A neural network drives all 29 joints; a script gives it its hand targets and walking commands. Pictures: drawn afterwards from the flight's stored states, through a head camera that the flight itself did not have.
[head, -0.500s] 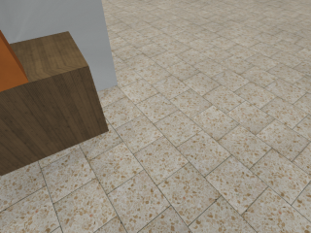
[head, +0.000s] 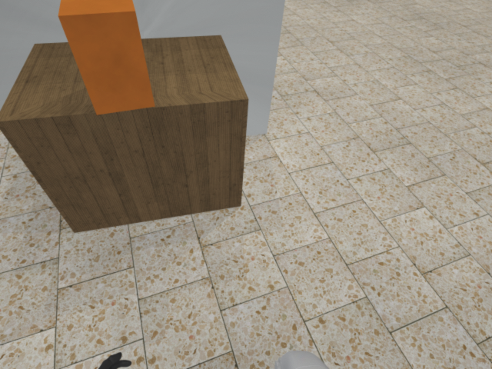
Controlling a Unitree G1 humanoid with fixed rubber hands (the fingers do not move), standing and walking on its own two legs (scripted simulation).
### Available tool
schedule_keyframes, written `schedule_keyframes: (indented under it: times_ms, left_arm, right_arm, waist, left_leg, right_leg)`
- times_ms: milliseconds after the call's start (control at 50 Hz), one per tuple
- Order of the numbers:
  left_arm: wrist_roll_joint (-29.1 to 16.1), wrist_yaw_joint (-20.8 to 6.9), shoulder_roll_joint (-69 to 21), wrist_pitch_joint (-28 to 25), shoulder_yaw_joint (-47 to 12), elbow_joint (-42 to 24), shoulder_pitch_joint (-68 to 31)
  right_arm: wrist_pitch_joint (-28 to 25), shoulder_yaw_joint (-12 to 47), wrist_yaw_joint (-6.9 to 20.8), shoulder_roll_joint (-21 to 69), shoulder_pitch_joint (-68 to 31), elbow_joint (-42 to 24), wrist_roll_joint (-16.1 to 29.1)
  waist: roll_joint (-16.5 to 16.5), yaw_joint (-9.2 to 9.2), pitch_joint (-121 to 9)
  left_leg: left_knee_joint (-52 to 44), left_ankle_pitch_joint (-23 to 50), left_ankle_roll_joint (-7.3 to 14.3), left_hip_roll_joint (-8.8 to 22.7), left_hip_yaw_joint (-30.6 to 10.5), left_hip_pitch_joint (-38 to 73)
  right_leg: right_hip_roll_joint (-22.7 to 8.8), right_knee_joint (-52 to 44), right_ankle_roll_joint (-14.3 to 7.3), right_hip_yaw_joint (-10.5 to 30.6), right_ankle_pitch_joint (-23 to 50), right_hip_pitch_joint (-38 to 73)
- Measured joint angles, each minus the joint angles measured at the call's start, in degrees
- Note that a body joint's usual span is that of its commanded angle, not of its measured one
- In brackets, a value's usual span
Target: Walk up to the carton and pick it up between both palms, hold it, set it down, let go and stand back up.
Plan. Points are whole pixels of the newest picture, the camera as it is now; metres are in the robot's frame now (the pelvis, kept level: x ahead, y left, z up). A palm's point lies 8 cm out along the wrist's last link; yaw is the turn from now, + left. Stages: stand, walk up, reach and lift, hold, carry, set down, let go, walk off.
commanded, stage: walk up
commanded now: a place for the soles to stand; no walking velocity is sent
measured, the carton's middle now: (112, 53) +1.00 +0.35 +0.03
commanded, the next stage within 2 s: none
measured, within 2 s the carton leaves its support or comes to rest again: neither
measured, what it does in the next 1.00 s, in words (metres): walks ahead, turning left: right foot, then left foot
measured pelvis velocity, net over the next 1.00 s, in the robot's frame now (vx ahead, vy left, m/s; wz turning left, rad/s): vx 0.41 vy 0.15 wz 0.48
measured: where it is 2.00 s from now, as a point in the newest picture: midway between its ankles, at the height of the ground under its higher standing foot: (177, 291)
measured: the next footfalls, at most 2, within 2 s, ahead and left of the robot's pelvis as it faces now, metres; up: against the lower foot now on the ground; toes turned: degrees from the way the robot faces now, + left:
right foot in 0.22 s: +0.24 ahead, -0.10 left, +0.00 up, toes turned +8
left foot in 0.62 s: +0.39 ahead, +0.24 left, +0.00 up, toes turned +23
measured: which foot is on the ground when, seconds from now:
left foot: down 0.00-0.22, up 0.24-0.60, down 0.62-1.00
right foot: up 0.00-0.20, down 0.22-0.62, up 0.64-1.00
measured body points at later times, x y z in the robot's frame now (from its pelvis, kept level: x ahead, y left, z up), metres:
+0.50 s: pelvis +0.22 +0.04 +0.02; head +0.24 +0.04 +0.47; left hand +0.10 +0.26 -0.11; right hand +0.40 -0.18 -0.11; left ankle +0.28 +0.21 -0.66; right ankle +0.20 -0.10 -0.72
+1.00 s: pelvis +0.41 +0.15 +0.02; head +0.41 +0.15 +0.47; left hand +0.37 +0.41 -0.11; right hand +0.52 -0.09 -0.11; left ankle +0.36 +0.22 -0.72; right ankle +0.58 +0.07 -0.68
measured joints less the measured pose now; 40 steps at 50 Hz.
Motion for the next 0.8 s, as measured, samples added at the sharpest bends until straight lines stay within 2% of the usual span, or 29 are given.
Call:
schedule_keyframes:
  times_ms: [100,180,220,260,280,320,360,440,500,600,620,640,660,700,720,760,800]
  left_arm:
    - [0.2,-0.4,-2.3,0.0,-1.1,-3.1,1.6]
    - [0.4,0.1,-2.9,-0.4,-0.9,-4.7,4.0]
    - [0.8,0.7,-2.5,-1.3,-0.5,-5.7,5.4]
    - [0.4,1.9,-3.1,-1.6,-0.2,-5.3,6.6]
    - [-0.1,2.4,-3.4,-1.5,-0.2,-4.7,7.8]
    - [-0.8,3.0,-3.7,-1.6,-0.4,-3.0,10.2]
    - [-0.7,2.9,-3.8,-2.4,-0.6,-1.4,12.4]
    - [0.1,2.2,-4.3,-3.7,-0.6,0.8,16.4]
    - [0.5,1.7,-4.4,-3.5,-0.9,1.8,18.4]
    - [1.2,1.4,-3.1,-2.0,-1.4,2.0,19.7]
    - [1.4,1.3,-2.9,-1.6,-1.5,1.9,20.2]
    - [1.4,1.3,-2.6,-0.9,-1.6,2.1,19.8]
    - [1.3,1.1,-2.4,-0.1,-1.7,2.0,18.7]
    - [0.5,0.8,-2.1,1.3,-1.9,0.7,16.4]
    - [0.1,0.6,-1.9,1.5,-1.9,-0.2,15.1]
    - [-0.2,0.5,-1.6,1.2,-1.9,-1.8,12.6]
    - [-0.1,0.3,-1.4,0.6,-1.7,-3.3,10.7]
  right_arm:
    - [-1.0,0.4,0.7,0.5,3.6,0.1,-1.1]
    - [-1.3,0.1,1.2,-0.5,4.1,0.4,-1.4]
    - [-1.3,0.1,1.3,-1.1,4.1,0.1,-1.5]
    - [-0.7,0.0,1.3,-1.9,2.5,0.3,-1.9]
    - [-0.3,0.0,1.2,-2.3,1.4,0.1,-2.2]
    - [-0.3,-0.2,1.2,-3.0,-0.8,-0.7,-2.5]
    - [-0.9,-0.4,1.5,-3.6,-2.9,-1.7,-2.5]
    - [-1.5,-0.4,2.2,-3.8,-6.3,-3.2,-2.6]
    - [-1.1,0.3,2.7,-2.5,-9.2,-4.0,-2.5]
    - [-1.6,1.6,3.3,0.8,-12.8,-5.1,-2.9]
    - [-2.1,1.7,3.1,0.9,-12.9,-5.7,-3.0]
    - [-2.6,1.3,2.7,1.3,-13.2,-5.8,-3.2]
    - [-2.8,1.2,2.2,1.6,-13.3,-6.2,-2.8]
    - [-2.4,1.3,0.9,1.7,-12.4,-6.6,-0.7]
    - [-2.0,1.3,0.3,1.8,-11.5,-6.7,0.2]
    - [-1.6,1.1,-0.5,1.7,-9.4,-6.5,0.8]
    - [-1.9,0.8,-0.5,1.4,-6.9,-6.0,0.6]
  waist:
    - [2.7,-0.71,-1.9]
    - [4.1,-0.15,-3.4]
    - [4.5,0.81,-4.1]
    - [6.2,2.24,-4.0]
    - [6.5,2.83,-4.1]
    - [6.4,3.64,-4.0]
    - [6.3,4.38,-3.3]
    - [5.9,5.79,-1.8]
    - [5.5,6.1,-0.4]
    - [3.8,7.08,0.9]
    - [3.7,7.15,0.6]
    - [2.8,6.46,1.0]
    - [2.3,5.85,1.8]
    - [2.2,4.83,2.6]
    - [2.3,4.44,2.8]
    - [2.1,3.7,2.7]
    - [1.9,2.94,1.9]
  left_leg:
    - [-6.2,0.0,1.2,-2.1,-3.2,5.7]
    - [-4.6,-4.0,0.7,-3.1,-5.9,8.0]
    - [0.8,-8.8,0.5,-3.4,-7.2,7.1]
    - [12.6,-12.9,-0.3,-3.2,-8.3,3.5]
    - [18.6,-12.9,-1.1,-3.4,-7.5,1.1]
    - [25.8,-9.5,-2.2,-3.1,-5.2,-3.5]
    - [26.4,-4.6,-2.7,-1.9,-4.0,-7.5]
    - [22.5,3.0,-3.2,0.3,-4.0,-13.6]
    - [12.7,8.0,-2.9,1.9,-2.4,-14.7]
    - [-2.8,11.5,-0.4,1.9,1.6,-9.2]
    - [-4.9,10.9,0.2,1.3,1.5,-6.8]
    - [-2.9,9.4,0.8,-0.1,1.7,-6.8]
    - [0.5,7.2,1.5,-1.3,1.7,-7.4]
    - [3.2,4.0,2.3,-2.6,0.9,-6.8]
    - [2.2,4.8,2.5,-3.0,0.5,-5.4]
    - [-1.0,4.7,2.6,-3.7,-0.2,-2.4]
    - [-5.1,5.3,2.6,-4.3,-0.7,0.6]
  right_leg:
    - [1.3,-12.2,1.1,-0.5,10.5,-3.2]
    - [2.1,-23.2,0.9,-0.5,17.0,1.0]
    - [2.9,-27.1,0.5,-0.6,17.2,4.2]
    - [3.3,-24.0,0.4,-2.6,15.0,4.9]
    - [3.1,-24.1,0.5,-3.0,14.0,6.1]
    - [2.1,-27.5,1.0,-3.3,13.9,9.6]
    - [1.2,-32.4,1.8,-4.0,14.7,13.6]
    - [-0.1,-38.8,2.6,-5.8,14.9,19.8]
    - [-0.8,-40.1,3.7,-7.6,13.0,23.3]
    - [-2.8,-36.0,5.7,-10.3,5.9,27.4]
    - [-3.5,-32.5,5.2,-10.5,3.4,27.1]
    - [-5.2,-26.9,3.8,-10.1,1.1,25.8]
    - [-5.6,-19.0,2.5,-7.8,-0.5,23.4]
    - [-3.2,-4.0,1.3,-2.5,-0.2,17.0]
    - [-2.1,1.0,0.9,-0.9,1.5,13.7]
    - [-1.0,4.2,0.5,0.5,4.6,7.9]
    - [-0.9,2.2,0.6,1.2,5.8,3.2]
